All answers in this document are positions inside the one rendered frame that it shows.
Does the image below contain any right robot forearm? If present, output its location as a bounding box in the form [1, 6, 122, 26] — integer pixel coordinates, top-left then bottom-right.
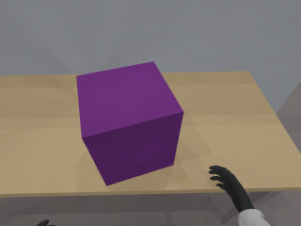
[237, 209, 271, 226]

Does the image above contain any table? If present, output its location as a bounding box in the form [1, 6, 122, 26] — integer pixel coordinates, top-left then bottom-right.
[0, 71, 301, 225]

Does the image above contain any carton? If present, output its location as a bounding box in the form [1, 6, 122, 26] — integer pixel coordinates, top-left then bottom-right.
[76, 61, 184, 186]

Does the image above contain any robot right hand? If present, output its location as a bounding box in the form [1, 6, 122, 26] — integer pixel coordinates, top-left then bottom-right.
[209, 165, 254, 213]

